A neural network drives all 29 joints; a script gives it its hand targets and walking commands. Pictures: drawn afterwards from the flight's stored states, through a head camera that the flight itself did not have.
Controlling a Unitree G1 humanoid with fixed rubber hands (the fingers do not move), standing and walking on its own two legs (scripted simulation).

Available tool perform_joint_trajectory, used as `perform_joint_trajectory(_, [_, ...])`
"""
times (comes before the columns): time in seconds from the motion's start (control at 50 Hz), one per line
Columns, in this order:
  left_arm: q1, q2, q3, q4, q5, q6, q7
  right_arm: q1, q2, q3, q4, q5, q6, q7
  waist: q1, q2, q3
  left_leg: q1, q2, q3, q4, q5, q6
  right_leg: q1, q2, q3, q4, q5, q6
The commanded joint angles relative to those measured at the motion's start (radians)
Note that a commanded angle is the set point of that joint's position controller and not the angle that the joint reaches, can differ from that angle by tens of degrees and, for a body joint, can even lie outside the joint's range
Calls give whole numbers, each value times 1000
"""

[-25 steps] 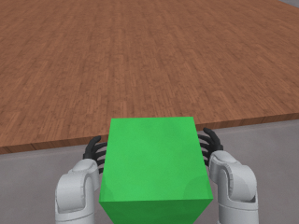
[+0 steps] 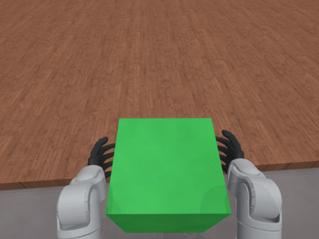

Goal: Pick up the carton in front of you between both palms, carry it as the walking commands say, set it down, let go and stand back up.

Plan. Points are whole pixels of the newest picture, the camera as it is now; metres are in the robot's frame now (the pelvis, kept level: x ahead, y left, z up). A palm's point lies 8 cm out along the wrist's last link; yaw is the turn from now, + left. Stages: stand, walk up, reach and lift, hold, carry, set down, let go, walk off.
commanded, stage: carry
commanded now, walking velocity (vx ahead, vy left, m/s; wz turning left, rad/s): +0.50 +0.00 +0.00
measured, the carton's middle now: (164, 180) +0.27 +0.00 +0.03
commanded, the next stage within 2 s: none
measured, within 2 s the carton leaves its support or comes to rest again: neither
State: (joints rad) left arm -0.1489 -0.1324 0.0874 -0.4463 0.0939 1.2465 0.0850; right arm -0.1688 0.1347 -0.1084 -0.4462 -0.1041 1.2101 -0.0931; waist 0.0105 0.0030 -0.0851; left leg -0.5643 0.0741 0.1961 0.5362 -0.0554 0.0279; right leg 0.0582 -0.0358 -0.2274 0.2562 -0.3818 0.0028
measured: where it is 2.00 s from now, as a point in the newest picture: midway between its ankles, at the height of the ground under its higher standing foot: (161, 110)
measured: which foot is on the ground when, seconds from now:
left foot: up 0.00-0.02, down 0.04-0.52, up 0.54-0.96, down 0.98-1.00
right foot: down 0.00-0.08, up 0.10-0.50, down 0.52-0.98, up 1.00-1.00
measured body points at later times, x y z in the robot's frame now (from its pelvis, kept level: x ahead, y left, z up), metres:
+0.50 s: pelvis +0.33 -0.01 -0.01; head +0.35 -0.01 +0.44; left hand +0.70 +0.13 +0.15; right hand +0.70 -0.17 +0.15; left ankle +0.18 +0.09 -0.73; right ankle +0.47 -0.09 -0.73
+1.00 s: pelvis +0.69 -0.01 +0.00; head +0.76 -0.02 +0.44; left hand +1.08 +0.13 +0.13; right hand +1.09 -0.17 +0.14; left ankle +0.87 +0.06 -0.65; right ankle +0.49 -0.09 -0.70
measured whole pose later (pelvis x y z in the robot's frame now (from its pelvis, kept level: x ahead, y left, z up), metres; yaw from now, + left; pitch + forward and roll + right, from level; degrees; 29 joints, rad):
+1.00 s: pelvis +0.69 -0.01 +0.00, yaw -2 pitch +5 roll +2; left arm -0.73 -0.03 0.29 -0.15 0.04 1.31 0.14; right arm -0.80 0.06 -0.27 -0.08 -0.11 1.26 -0.13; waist 0.00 -0.01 0.08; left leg -0.88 0.00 0.17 1.00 -0.21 0.13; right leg -0.05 -0.05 -0.11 0.61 -0.40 -0.05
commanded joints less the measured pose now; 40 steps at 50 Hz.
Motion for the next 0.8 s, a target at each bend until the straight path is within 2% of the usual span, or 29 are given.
perform_joint_trajectory(0.0, [-543,-754,-667,-142,-405,4,-236,-467,810,697,-61,408,45,233,-9,-148,-165,243,-80,94,-77,-14,21,22,-175,-8,184,770,-68])
perform_joint_trajectory(0.02, [-556,-728,-662,-154,-401,16,-229,-464,783,681,-54,407,57,232,-27,-98,-236,456,-104,107,-71,-73,28,-74,-136,-29,359,743,-46])
perform_joint_trajectory(0.04, [-585,-696,-656,-157,-397,29,-224,-466,754,667,-54,403,70,232,-57,4,-313,657,71,-133,-110,-223,52,-246,-110,-5,598,479,-19])
perform_joint_trajectory(0.06, [-627,-696,-664,-174,-409,47,-216,-501,727,653,-25,393,72,233,-51,290,-388,882,339,-633,-231,-383,218,-588,28,38,914,151,25])
perform_joint_trajectory(0.08, [-658,-685,-661,-167,-407,54,-215,-514,736,657,-21,413,81,232,-52,279,-350,865,353,-724,-303,-220,234,-733,47,157,1071,-88,2])
perform_joint_trajectory(0.1, [-686,-704,-660,-143,-410,57,-213,-555,740,661,-37,424,87,231,-52,211,-344,829,327,-589,-259,-63,220,-761,-9,214,1133,-69,-31])
perform_joint_trajectory(0.12, [-719,-717,-657,-133,-411,55,-212,-598,757,670,-40,432,90,230,-46,98,-338,779,302,-486,-222,49,192,-767,-46,233,1119,-24,-46])
perform_joint_trajectory(0.14, [-741,-726,-655,-115,-412,54,-210,-643,769,681,-49,441,91,229,-39,29,-320,705,281,-400,-230,97,158,-745,-78,240,1045,30,-50])
perform_joint_trajectory(0.16, [-775,-730,-657,-103,-412,52,-206,-692,768,688,-50,448,90,228,-33,37,-321,655,260,-329,-246,69,130,-709,-92,236,977,69,-47])
perform_joint_trajectory(0.2, [-840,-715,-658,-66,-407,49,-194,-769,752,692,-26,463,90,228,-34,88,-318,620,230,-246,-275,38,124,-687,-76,196,883,106,-35])
perform_joint_trajectory(0.26, [-930,-679,-639,19,-398,57,-171,-858,704,667,62,478,102,228,-44,120,-277,616,208,-180,-293,36,149,-735,-69,156,731,158,-18])
perform_joint_trajectory(0.3, [-975,-667,-611,88,-396,71,-163,-903,690,637,141,481,113,227,-55,123,-244,626,180,-139,-282,78,151,-750,-60,126,608,209,-17])
perform_joint_trajectory(0.34, [-1028,-682,-585,158,-405,82,-162,-949,701,604,225,483,121,226,-66,131,-211,623,157,-102,-262,134,143,-725,-42,94,486,256,-24])
perform_joint_trajectory(0.4, [-1147,-718,-550,241,-425,87,-170,-1059,741,568,324,486,124,226,-60,148,-187,626,150,-75,-223,198,111,-648,-10,60,359,317,-51])
perform_joint_trajectory(0.44, [-1241,-741,-523,294,-441,86,-176,-1151,771,550,381,494,122,222,-39,155,-195,636,154,-53,-139,293,88,-573,9,53,314,322,-74])
perform_joint_trajectory(0.46, [-1267,-749,-506,330,-442,83,-177,-1197,788,542,410,499,120,218,10,142,-253,581,129,8,7,373,68,-394,45,13,287,335,-81])
perform_joint_trajectory(0.48, [-1279,-748,-482,371,-445,79,-178,-1223,806,531,441,500,120,214,54,63,-331,504,64,51,214,359,39,-184,88,-23,257,285,-76])
perform_joint_trajectory(0.5, [-1290,-748,-461,407,-452,74,-181,-1259,810,515,467,497,117,210,94,-68,-391,313,33,6,450,72,15,19,-84,211,242,210,-84])
perform_joint_trajectory(0.52, [-1342,-731,-434,424,-449,66,-181,-1278,851,492,496,496,119,204,55,-334,-456,3,-113,-69,692,-424,-24,217,-345,715,137,204,-233])
perform_joint_trajectory(0.54, [-1360,-780,-430,430,-472,61,-183,-1321,850,473,500,485,116,197,66,-316,-457,-120,-101,-185,833,-469,0,241,-341,789,85,173,-280])
perform_joint_trajectory(0.56, [-1411,-825,-433,399,-489,50,-186,-1360,889,471,493,487,110,191,66,-276,-427,-186,-65,-210,886,-426,23,221,-311,700,125,282,-268])
perform_joint_trajectory(0.58, [-1472,-867,-441,361,-509,43,-189,-1399,918,467,471,489,102,183,65,-165,-430,-221,-47,-209,906,-387,35,206,-290,616,169,406,-252])
perform_joint_trajectory(0.6, [-1523,-899,-446,325,-528,40,-190,-1418,938,460,455,486,97,175,66,-122,-436,-243,-34,-207,929,-356,42,187,-275,550,189,512,-242])
perform_joint_trajectory(0.66, [-1575,-938,-441,243,-544,38,-183,-1402,952,439,422,460,86,149,53,-93,-492,-306,-15,-195,949,-323,45,213,-258,465,207,541,-225])
perform_joint_trajectory(0.72, [-1539,-924,-452,204,-521,38,-175,-1344,932,443,396,414,76,131,62,-87,-481,-437,-5,-163,915,-308,42,267,-240,412,239,625,-226])
perform_joint_trajectory(0.74, [-1519,-911,-462,192,-512,37,-173,-1323,921,450,379,397,73,127,80,-123,-476,-504,-11,-135,970,-334,47,305,-243,416,248,657,-245])
perform_joint_trajectory(0.76, [-1495,-897,-472,180,-502,36,-172,-1308,908,459,364,382,71,124,90,-132,-468,-576,-8,-129,1000,-347,51,347,-243,418,255,691,-255])
perform_joint_trajectory(0.78, [-1476,-881,-480,168,-496,36,-172,-1297,891,466,346,370,69,123,106,-144,-462,-678,-4,-113,1110,-388,62,405,-258,445,254,734,-277])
